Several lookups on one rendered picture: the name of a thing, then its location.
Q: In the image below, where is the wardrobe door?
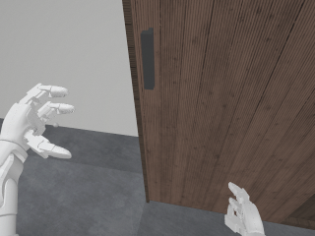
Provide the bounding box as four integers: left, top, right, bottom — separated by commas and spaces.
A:
288, 194, 315, 221
130, 0, 315, 223

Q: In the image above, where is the left robot forearm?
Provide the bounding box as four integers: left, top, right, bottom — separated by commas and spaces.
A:
0, 140, 28, 236

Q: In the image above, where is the robot right hand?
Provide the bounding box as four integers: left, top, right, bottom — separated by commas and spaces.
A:
224, 182, 265, 236

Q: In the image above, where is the robot left hand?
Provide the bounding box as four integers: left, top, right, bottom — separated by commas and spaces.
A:
0, 83, 76, 159

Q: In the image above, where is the handle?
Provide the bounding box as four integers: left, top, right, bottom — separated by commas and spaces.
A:
140, 28, 156, 90

